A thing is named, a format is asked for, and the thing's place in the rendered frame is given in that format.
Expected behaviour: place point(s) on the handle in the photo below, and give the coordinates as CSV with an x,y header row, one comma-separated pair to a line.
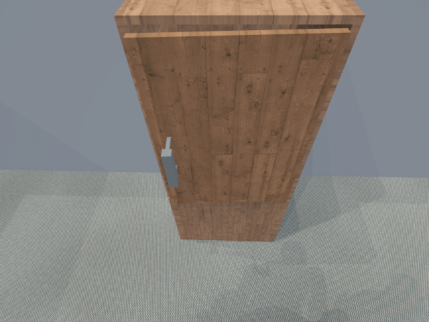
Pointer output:
x,y
169,164

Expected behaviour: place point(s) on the cupboard door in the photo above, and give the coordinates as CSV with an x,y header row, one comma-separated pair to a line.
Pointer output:
x,y
239,106

